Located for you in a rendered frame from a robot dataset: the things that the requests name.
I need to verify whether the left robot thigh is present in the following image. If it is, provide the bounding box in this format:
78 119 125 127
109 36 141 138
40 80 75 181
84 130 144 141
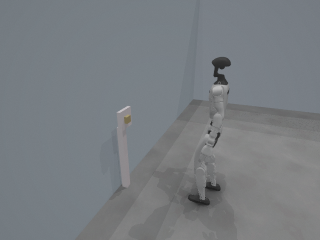
194 134 218 174

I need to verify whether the button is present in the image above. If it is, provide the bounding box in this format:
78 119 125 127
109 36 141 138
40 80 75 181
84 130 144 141
124 114 131 124

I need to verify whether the left robot forearm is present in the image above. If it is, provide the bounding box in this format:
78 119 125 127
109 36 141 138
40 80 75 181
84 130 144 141
206 114 222 147

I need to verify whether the robot left foot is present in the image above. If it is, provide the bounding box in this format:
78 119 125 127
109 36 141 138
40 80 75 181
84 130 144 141
188 194 210 206

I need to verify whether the panel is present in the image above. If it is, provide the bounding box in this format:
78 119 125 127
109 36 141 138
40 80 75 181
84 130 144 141
116 106 132 188

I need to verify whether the robot left upper arm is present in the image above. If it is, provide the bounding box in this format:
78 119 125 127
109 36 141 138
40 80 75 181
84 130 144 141
211 85 225 120

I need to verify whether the robot left hand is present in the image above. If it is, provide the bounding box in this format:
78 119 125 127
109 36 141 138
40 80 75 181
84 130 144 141
198 144 213 165

